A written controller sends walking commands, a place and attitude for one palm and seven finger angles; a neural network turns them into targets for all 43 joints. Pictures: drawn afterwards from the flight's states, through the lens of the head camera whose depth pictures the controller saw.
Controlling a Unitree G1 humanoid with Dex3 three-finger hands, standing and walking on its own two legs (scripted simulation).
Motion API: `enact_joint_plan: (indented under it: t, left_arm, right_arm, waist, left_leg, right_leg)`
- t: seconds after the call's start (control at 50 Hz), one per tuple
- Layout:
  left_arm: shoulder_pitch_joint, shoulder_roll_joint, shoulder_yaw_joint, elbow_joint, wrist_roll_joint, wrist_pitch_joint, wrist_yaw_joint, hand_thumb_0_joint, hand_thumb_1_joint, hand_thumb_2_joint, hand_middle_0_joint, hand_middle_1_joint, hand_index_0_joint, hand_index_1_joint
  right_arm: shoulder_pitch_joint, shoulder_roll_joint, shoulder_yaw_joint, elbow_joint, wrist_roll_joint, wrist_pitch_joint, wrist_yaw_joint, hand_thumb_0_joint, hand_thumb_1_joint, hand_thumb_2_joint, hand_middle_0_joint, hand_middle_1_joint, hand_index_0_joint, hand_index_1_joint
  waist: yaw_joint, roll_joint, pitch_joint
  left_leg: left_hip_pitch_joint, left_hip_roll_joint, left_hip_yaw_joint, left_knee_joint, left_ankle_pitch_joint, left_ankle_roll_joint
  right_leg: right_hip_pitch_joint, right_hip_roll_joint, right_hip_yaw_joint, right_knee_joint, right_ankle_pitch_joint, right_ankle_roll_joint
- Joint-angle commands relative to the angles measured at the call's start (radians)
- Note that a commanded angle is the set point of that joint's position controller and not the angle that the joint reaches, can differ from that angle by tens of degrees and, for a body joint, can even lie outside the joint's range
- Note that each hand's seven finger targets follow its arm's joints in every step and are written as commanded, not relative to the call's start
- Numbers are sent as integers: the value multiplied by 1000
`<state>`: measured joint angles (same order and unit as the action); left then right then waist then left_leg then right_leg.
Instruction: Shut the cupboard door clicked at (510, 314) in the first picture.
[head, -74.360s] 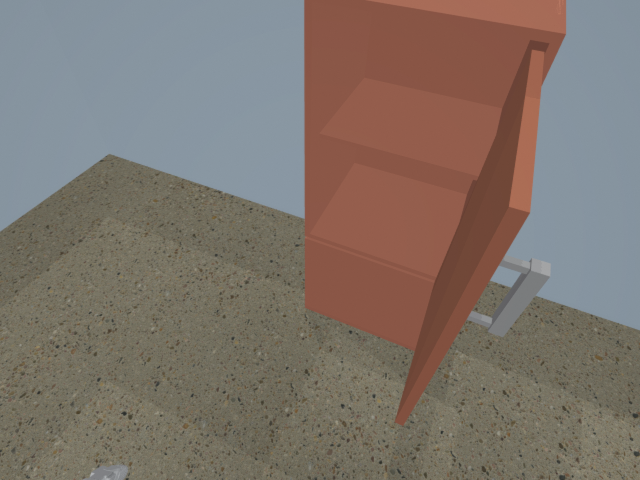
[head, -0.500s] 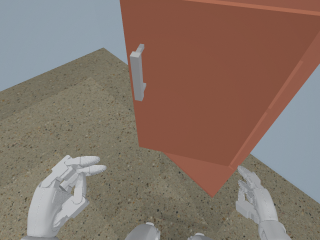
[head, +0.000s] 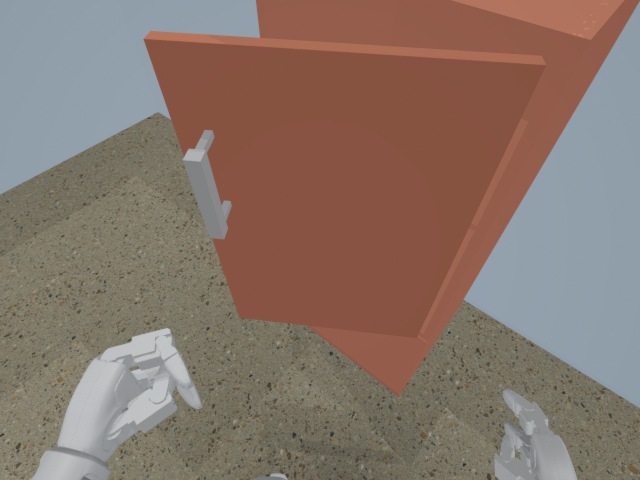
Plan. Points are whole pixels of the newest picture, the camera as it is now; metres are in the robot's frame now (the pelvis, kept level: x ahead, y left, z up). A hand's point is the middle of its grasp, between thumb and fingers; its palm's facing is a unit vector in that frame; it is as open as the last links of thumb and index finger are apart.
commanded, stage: raise the hand and make a fist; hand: left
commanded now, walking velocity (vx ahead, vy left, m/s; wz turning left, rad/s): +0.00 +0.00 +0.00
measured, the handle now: (212, 187) +0.44 +0.17 +0.13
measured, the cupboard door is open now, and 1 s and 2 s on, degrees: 33 33 33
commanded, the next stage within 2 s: bring the fist close to the handle in 0.80 s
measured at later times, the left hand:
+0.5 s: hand (100, 338) +0.22 +0.22 +0.15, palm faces +0.01 -1.00 -0.06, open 3.1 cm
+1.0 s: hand (120, 363) +0.21 +0.21 +0.11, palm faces -0.06 -1.00 -0.04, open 3.1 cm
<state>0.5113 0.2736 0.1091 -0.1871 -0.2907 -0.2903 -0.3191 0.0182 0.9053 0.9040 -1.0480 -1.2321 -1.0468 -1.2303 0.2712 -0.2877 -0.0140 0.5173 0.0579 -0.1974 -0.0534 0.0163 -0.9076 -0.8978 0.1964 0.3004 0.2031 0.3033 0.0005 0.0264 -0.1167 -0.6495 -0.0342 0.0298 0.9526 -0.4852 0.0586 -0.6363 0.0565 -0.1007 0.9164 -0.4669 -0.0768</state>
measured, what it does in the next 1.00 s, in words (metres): stands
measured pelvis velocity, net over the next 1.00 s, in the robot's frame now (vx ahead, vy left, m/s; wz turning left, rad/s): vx -0.01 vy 0.03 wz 0.01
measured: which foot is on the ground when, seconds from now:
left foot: down 0.00-1.00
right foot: down 0.00-1.00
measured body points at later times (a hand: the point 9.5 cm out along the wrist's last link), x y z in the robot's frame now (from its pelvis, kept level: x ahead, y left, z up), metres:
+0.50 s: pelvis -0.01 +0.02 +0.03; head -0.01 +0.01 +0.48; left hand +0.22 +0.27 +0.15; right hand +0.17 -0.21 -0.04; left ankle -0.01 +0.08 -0.69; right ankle +0.00 -0.07 -0.69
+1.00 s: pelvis -0.01 +0.03 +0.03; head +0.00 +0.02 +0.48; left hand +0.21 +0.26 +0.12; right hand +0.17 -0.20 -0.03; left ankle -0.01 +0.08 -0.69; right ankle +0.00 -0.07 -0.69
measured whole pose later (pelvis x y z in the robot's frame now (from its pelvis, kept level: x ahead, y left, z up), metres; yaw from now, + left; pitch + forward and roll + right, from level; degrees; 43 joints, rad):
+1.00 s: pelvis -0.01 +0.03 +0.03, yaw +1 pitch +3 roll -2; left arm 0.32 0.28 0.13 -0.14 -0.28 -0.07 -0.27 0.02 0.90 0.90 -1.30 -1.50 -1.30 -1.50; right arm 0.27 -0.26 0.06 0.54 0.05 -0.24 -0.06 0.01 -0.90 -0.90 0.20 0.30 0.21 0.30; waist 0.02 0.05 -0.05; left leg -0.40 -0.06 0.03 0.73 -0.38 0.09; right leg -0.38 0.04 -0.09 0.69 -0.36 -0.04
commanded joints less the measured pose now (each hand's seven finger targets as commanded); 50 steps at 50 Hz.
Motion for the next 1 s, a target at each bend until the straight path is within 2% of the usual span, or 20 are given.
enact_joint_plan:
  t: [0.0,0.06,0.1,0.12,0.16,0.22,0.26,0.32,0.36,0.44,0.52,0.6,0.62,0.64,0.7,0.72,0.76,0.86,0.92,0.98]
  left_arm:
    - [-31,148,219,-287,-60,-78,91,0,900,900,-1227,-1420,-1227,-1420]
    - [-75,93,157,-223,-62,-62,107,0,900,900,-1282,-1480,-1282,-1480]
    - [-104,71,92,-170,-46,-35,82,0,900,900,-1300,-1500,-1300,-1500]
    - [-116,73,73,-126,-35,-10,66,0,900,900,-1300,-1500,-1300,-1500]
    - [-152,86,46,-102,-22,32,31,0,900,900,-1300,-1500,-1300,-1500]
    - [-235,179,118,-147,-18,71,25,0,900,900,-1300,-1500,-1300,-1500]
    - [-294,211,168,-224,-22,66,47,0,900,900,-1300,-1500,-1300,-1500]
    - [-351,238,232,-280,-42,36,97,0,900,900,-1300,-1500,-1300,-1500]
    - [-351,178,191,-241,-43,30,105,0,900,900,-1300,-1500,-1300,-1500]
    - [-261,85,92,-72,-40,107,48,0,900,900,-1300,-1500,-1300,-1500]
    - [-244,127,104,-63,-26,187,4,0,900,900,-1300,-1500,-1300,-1500]
    - [-361,192,187,-241,-25,133,54,0,900,900,-1300,-1500,-1300,-1500]
    - [-383,235,219,-265,-21,107,78,0,900,900,-1300,-1500,-1300,-1500]
    - [-391,211,212,-286,-20,81,93,0,900,900,-1300,-1500,-1300,-1500]
    - [-355,151,167,-252,-18,33,108,0,900,900,-1300,-1500,-1300,-1500]
    - [-344,143,153,-219,-10,38,105,0,900,900,-1300,-1500,-1300,-1500]
    - [-303,94,94,-151,-5,71,78,0,900,900,-1300,-1500,-1300,-1500]
    - [-273,130,103,-130,5,171,29,0,900,900,-1300,-1500,-1300,-1500]
    - [-385,154,125,-236,-5,146,52,0,900,900,-1300,-1500,-1300,-1500]
    - [-441,131,129,-254,-17,86,94,0,900,900,-1300,-1500,-1300,-1500]
  right_arm:
    - [-64,-56,-18,-186,1,-55,-8,0,-900,-900,200,300,200,300]
    - [-60,-65,-7,-171,-1,-54,-3,0,-900,-900,200,300,200,300]
    - [-57,-84,-3,-168,2,-57,-2,0,-900,-900,200,300,200,300]
    - [-53,-93,-2,-167,3,-56,-3,0,-900,-900,200,300,200,300]
    - [-53,-102,0,-175,10,-62,-8,0,-900,-900,200,300,200,300]
    - [-65,-106,7,-176,7,-69,-19,0,-900,-900,200,300,200,300]
    - [-79,-90,17,-185,3,-76,-21,0,-900,-900,200,300,200,300]
    - [-90,-79,30,-166,-6,-89,-20,0,-900,-900,200,300,200,300]
    - [-90,-74,35,-150,-2,-98,-15,0,-900,-900,200,300,200,300]
    - [-76,-94,25,-132,7,-104,-9,0,-900,-900,200,300,200,300]
    - [-79,-110,16,-144,10,-101,-12,0,-900,-900,200,300,200,300]
    - [-96,-97,20,-159,-7,-106,-15,0,-900,-900,200,300,200,300]
    - [-95,-99,21,-149,-12,-107,-15,0,-900,-900,200,300,200,300]
    - [-96,-89,24,-150,-14,-109,-13,0,-900,-900,200,300,200,300]
    - [-83,-85,25,-128,-13,-116,-5,0,-900,-900,200,300,200,300]
    - [-74,-95,23,-119,-14,-114,-1,0,-900,-900,200,300,200,300]
    - [-76,-99,20,-118,-5,-110,1,0,-900,-900,200,300,200,300]
    - [-78,-111,12,-138,2,-99,-8,0,-900,-900,200,300,200,300]
    - [-94,-106,18,-144,-9,-99,-16,0,-900,-900,200,300,200,300]
    - [-92,-94,22,-127,-14,-107,-16,0,-900,-900,200,300,200,300]
  waist:
    - [46,37,-193]
    - [9,2,-85]
    - [-11,-10,-26]
    - [-22,-50,-4]
    - [-22,-43,9]
    - [-3,-26,-36]
    - [19,30,-100]
    - [32,48,-136]
    - [22,84,-82]
    - [8,5,-11]
    - [19,-58,-10]
    - [34,15,-89]
    - [35,25,-84]
    - [36,48,-106]
    - [19,108,-69]
    - [13,69,-65]
    - [2,73,-7]
    - [16,17,-37]
    - [11,5,-70]
    - [7,23,-77]
  left_leg:
    - [118,21,-73,-162,351,-33]
    - [125,30,-80,-189,325,-33]
    - [129,33,-86,-204,290,-27]
    - [124,37,-90,-199,274,-20]
    - [133,35,-91,-215,243,-15]
    - [169,36,-96,-237,243,-12]
    - [217,37,-97,-270,262,-16]
    - [262,41,-104,-300,298,-24]
    - [284,44,-110,-326,297,-34]
    - [268,42,-111,-334,292,-32]
    - [257,41,-115,-340,298,-28]
    - [318,41,-121,-359,331,-37]
    - [323,45,-123,-358,332,-40]
    - [340,46,-129,-367,333,-45]
    - [364,51,-144,-369,339,-65]
    - [355,56,-150,-366,337,-62]
    - [330,55,-155,-374,281,-60]
    - [313,47,-142,-371,311,-47]
    - [346,49,-148,-365,346,-49]
    - [374,54,-159,-370,339,-62]
  right_leg:
    - [272,-77,164,-185,417,78]
    - [222,-66,142,-218,393,83]
    - [185,-59,133,-245,318,79]
    - [177,-66,157,-267,301,95]
    - [180,-70,169,-301,229,92]
    - [224,-73,173,-322,188,79]
    - [266,-67,144,-314,195,59]
    - [302,-52,111,-302,243,47]
    - [269,-43,82,-301,250,41]
    - [250,-46,78,-325,275,52]
    - [275,-54,90,-338,284,54]
    - [289,-43,65,-312,285,44]
    - [285,-40,67,-310,279,41]
    - [285,-38,61,-304,269,38]
    - [241,-33,48,-295,273,35]
    - [241,-31,47,-295,274,37]
    - [216,-35,45,-305,248,41]
    - [264,-42,54,-318,290,44]
    - [267,-36,49,-307,307,44]
    - [244,-31,44,-300,284,42]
